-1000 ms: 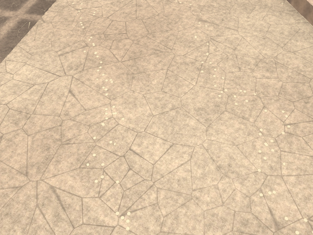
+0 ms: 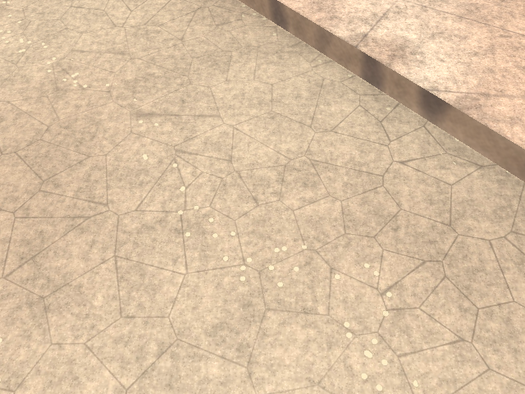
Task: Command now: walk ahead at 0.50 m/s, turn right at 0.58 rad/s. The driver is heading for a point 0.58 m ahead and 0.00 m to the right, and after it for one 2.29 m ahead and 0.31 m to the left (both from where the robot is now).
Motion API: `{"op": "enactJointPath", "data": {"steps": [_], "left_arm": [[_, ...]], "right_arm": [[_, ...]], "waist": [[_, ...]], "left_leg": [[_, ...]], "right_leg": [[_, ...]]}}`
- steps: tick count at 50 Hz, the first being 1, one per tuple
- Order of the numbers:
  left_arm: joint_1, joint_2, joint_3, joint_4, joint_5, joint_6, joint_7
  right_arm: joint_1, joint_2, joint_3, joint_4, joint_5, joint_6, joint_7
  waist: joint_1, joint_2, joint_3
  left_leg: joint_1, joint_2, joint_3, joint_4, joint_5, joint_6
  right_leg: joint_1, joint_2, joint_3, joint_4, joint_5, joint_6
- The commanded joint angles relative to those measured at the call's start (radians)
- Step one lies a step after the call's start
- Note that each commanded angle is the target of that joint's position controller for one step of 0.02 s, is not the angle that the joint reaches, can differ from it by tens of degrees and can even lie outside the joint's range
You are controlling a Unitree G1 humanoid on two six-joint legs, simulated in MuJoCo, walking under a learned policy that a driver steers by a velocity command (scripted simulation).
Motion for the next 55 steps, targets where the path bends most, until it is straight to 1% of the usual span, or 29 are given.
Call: {"op": "enactJointPath", "data": {"steps": [1,2,4,8,11,14,17,20,22,23,24,25,26,27,28,29,30,33,38,42,45,47,48,49,50,51,52,53,55], "left_arm": [[0.280,0.178,0.050,0.001,0.009,-0.027,0.009],[0.195,0.140,0.037,-0.017,0.006,-0.030,0.011],[0.116,0.106,0.022,-0.046,0.020,-0.032,0.017],[0.163,0.139,0.027,-0.030,0.014,-0.041,0.042],[0.207,0.132,0.022,-0.007,0.011,-0.039,0.051],[0.257,0.140,0.022,0.022,0.009,-0.041,0.049],[0.301,0.140,0.022,0.052,0.006,-0.037,0.049],[0.315,0.153,0.026,0.067,0.009,-0.021,0.058],[0.279,0.158,0.024,0.059,0.009,-0.012,0.060],[0.261,0.133,0.011,0.045,0.015,-0.012,0.058],[0.335,0.068,-0.009,0.024,0.023,-0.021,0.057],[0.397,0.042,-0.022,0.037,0.004,-0.036,0.053],[0.324,0.129,-0.005,0.027,-0.012,-0.047,0.049],[0.228,0.140,-0.005,0.002,-0.018,-0.054,0.045],[0.175,0.129,-0.006,-0.012,-0.004,-0.056,0.046],[0.164,0.127,0.000,-0.012,0.011,-0.051,0.048],[0.182,0.111,0.000,-0.012,0.015,-0.046,0.048],[0.178,0.071,-0.009,-0.026,0.026,-0.039,0.054],[-0.002,0.037,-0.026,-0.070,0.025,-0.052,0.047],[-0.121,0.049,-0.026,-0.102,0.009,-0.069,0.028],[-0.108,0.093,-0.011,-0.107,0.004,-0.083,0.020],[0.055,0.144,0.015,-0.065,0.013,-0.090,0.029],[0.221,0.206,0.034,-0.048,0.032,-0.092,0.039],[0.306,0.286,0.052,-0.023,0.041,-0.076,0.041],[0.315,0.210,0.036,-0.018,0.030,-0.069,0.038],[0.265,0.140,0.016,-0.027,0.025,-0.068,0.040],[0.208,0.112,0.004,-0.027,0.028,-0.065,0.041],[0.160,0.086,-0.004,-0.022,0.031,-0.063,0.038],[0.112,0.073,-0.007,-0.011,0.035,-0.068,0.036]], "right_arm": [[-0.128,-0.116,-0.007,-0.160,0.034,-0.089,0.016],[-0.115,-0.117,-0.011,-0.140,0.009,-0.088,0.008],[-0.078,-0.133,-0.026,-0.132,-0.008,-0.059,0.007],[-0.137,-0.077,-0.013,-0.159,-0.029,-0.027,0.006],[-0.232,-0.051,0.001,-0.181,-0.025,-0.031,0.015],[-0.317,-0.049,0.009,-0.205,-0.011,-0.037,0.028],[-0.372,-0.072,0.008,-0.233,-0.007,-0.047,0.041],[-0.350,-0.091,0.003,-0.241,-0.007,-0.058,0.055],[-0.205,-0.129,-0.017,-0.203,-0.010,-0.063,0.052],[-0.048,-0.171,-0.034,-0.168,-0.020,-0.065,0.047],[0.112,-0.247,-0.053,-0.148,-0.036,-0.062,0.041],[0.167,-0.223,-0.050,-0.111,-0.015,-0.051,0.048],[0.119,-0.154,-0.027,-0.120,0.009,-0.046,0.048],[0.054,-0.120,-0.017,-0.137,0.002,-0.037,0.042],[-0.008,-0.107,-0.010,-0.144,-0.011,-0.032,0.041],[-0.042,-0.082,0.000,-0.152,-0.022,-0.035,0.041],[-0.052,-0.082,0.003,-0.152,-0.027,-0.036,0.043],[-0.031,-0.114,-0.005,-0.140,-0.009,-0.040,0.038],[0.037,-0.153,-0.020,-0.123,0.008,-0.022,0.013],[0.124,-0.154,-0.022,-0.103,0.016,-0.001,0.006],[0.124,-0.169,-0.030,-0.109,0.015,0.014,-0.003],[0.106,-0.138,-0.021,-0.123,0.010,0.018,-0.004],[0.080,-0.079,0.001,-0.155,-0.007,0.013,0.000],[0.203,0.008,0.027,-0.190,0.004,-0.005,0.000],[0.200,-0.078,0.011,-0.180,0.027,-0.012,0.001],[0.113,-0.144,-0.009,-0.192,0.031,-0.008,0.001],[0.061,-0.140,-0.012,-0.201,0.023,-0.002,0.000],[0.034,-0.129,-0.015,-0.211,0.013,0.005,0.001],[0.038,-0.090,-0.015,-0.224,0.017,0.027,0.010]], "waist": [[0.130,-0.063,-0.244],[0.080,0.002,-0.182],[0.017,-0.017,-0.140],[0.019,-0.018,-0.096],[0.063,-0.048,-0.072],[0.106,-0.068,-0.037],[0.125,-0.069,-0.011],[0.103,-0.092,-0.015],[0.019,-0.102,-0.100],[-0.053,-0.079,-0.223],[-0.067,0.091,-0.390],[-0.058,0.325,-0.467],[-0.075,0.203,-0.329],[-0.067,0.121,-0.209],[-0.033,0.056,-0.119],[-0.006,0.056,-0.087],[0.018,0.075,-0.079],[0.041,0.085,-0.074],[-0.007,0.070,-0.052],[-0.050,0.086,-0.039],[-0.016,0.116,-0.050],[0.072,0.111,-0.136],[0.151,0.024,-0.276],[0.107,-0.266,-0.414],[0.122,-0.261,-0.404],[0.136,-0.161,-0.266],[0.116,-0.102,-0.189],[0.091,-0.092,-0.129],[0.046,-0.119,-0.074]], "left_leg": [[-0.698,-0.026,-0.174,0.332,0.067,0.057],[-0.620,0.015,-0.178,0.244,0.129,0.055],[-0.479,0.048,-0.186,0.135,0.182,0.042],[-0.478,0.032,-0.146,-0.081,0.337,-0.011],[-0.434,0.001,-0.129,-0.311,0.560,-0.012],[-0.398,-0.027,-0.118,-0.437,0.669,0.004],[-0.467,-0.033,-0.128,-0.499,0.604,0.035],[-0.453,-0.051,-0.114,-0.538,0.480,0.077],[-0.235,-0.104,-0.062,-0.577,0.456,0.121],[0.020,-0.043,-0.116,-0.533,0.512,0.170],[0.403,0.176,-0.444,-0.523,0.471,0.291],[0.566,0.309,-0.821,-0.676,0.281,0.397],[0.489,0.281,-0.784,-0.719,0.108,0.349],[0.352,0.242,-0.638,-0.736,0.104,0.304],[0.199,0.202,-0.540,-0.770,0.188,0.283],[0.109,0.168,-0.478,-0.795,0.273,0.271],[0.047,0.144,-0.447,-0.818,0.339,0.273],[-0.013,0.119,-0.374,-0.862,0.483,0.301],[-0.043,0.054,-0.266,-0.865,0.533,0.254],[0.004,0.075,-0.311,-0.806,0.484,0.242],[0.051,0.106,-0.388,-0.725,0.450,0.215],[-0.004,0.043,-0.361,-0.556,0.533,0.170],[-0.147,-0.026,-0.300,-0.282,0.414,0.130],[-0.496,-0.155,-0.176,0.055,-0.034,0.071],[-0.633,-0.097,-0.231,0.217,-0.091,0.063],[-0.673,-0.057,-0.234,0.260,-0.002,0.062],[-0.645,-0.022,-0.210,0.246,0.079,0.056],[-0.618,0.000,-0.205,0.204,0.128,0.051],[-0.543,0.034,-0.200,0.148,0.179,0.045]], "right_leg": [[0.760,-0.318,0.663,-0.381,-0.006,-0.237],[0.599,-0.275,0.549,-0.382,0.088,-0.203],[0.404,-0.224,0.446,-0.420,0.205,-0.181],[0.307,-0.189,0.324,-0.464,0.327,-0.175],[0.291,-0.139,0.243,-0.466,0.282,-0.122],[0.304,-0.155,0.252,-0.473,0.167,-0.102],[0.433,-0.209,0.297,-0.420,0.190,-0.102],[0.537,-0.252,0.328,-0.355,0.322,-0.082],[0.537,-0.205,0.286,-0.203,0.619,-0.049],[0.440,-0.154,0.243,-0.009,0.618,-0.018],[0.125,-0.031,0.181,0.347,0.293,0.048],[-0.129,0.075,0.195,0.602,-0.361,0.090],[-0.253,0.012,0.251,0.684,-0.351,0.082],[-0.278,-0.040,0.210,0.671,-0.265,0.076],[-0.256,-0.087,0.173,0.597,-0.187,0.076],[-0.210,-0.121,0.169,0.527,-0.138,0.077],[-0.159,-0.134,0.162,0.494,-0.113,0.081],[-0.137,-0.147,0.134,0.360,-0.080,0.114],[-0.075,-0.101,0.110,0.002,0.206,0.155],[-0.023,-0.057,0.111,-0.136,0.256,0.158],[0.057,-0.047,0.124,-0.206,0.169,0.132],[0.317,-0.059,0.114,-0.247,0.146,0.081],[0.577,-0.222,0.260,-0.209,0.129,0.014],[0.902,-0.461,0.659,-0.263,0.022,-0.133],[0.882,-0.476,0.802,-0.329,-0.170,-0.161],[0.770,-0.426,0.646,-0.347,-0.176,-0.115],[0.645,-0.379,0.512,-0.369,-0.091,-0.085],[0.541,-0.341,0.427,-0.401,-0.017,-0.074],[0.410,-0.304,0.301,-0.466,0.064,-0.062]]}}
Keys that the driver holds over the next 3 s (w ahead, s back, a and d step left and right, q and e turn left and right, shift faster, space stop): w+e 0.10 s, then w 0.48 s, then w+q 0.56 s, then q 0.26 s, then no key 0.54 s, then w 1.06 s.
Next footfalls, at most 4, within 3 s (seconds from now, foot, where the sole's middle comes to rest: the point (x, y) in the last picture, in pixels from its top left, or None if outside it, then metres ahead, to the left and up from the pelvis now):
0.46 left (229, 384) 0.46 0.10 -0.75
0.96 right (329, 291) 0.69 -0.16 -0.75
1.42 left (223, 235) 0.88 0.13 -0.75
1.82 right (304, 220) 0.93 -0.11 -0.75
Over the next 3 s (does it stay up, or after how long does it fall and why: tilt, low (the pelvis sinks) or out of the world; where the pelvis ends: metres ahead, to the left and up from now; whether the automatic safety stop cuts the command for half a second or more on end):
stays up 1.28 0.11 0.03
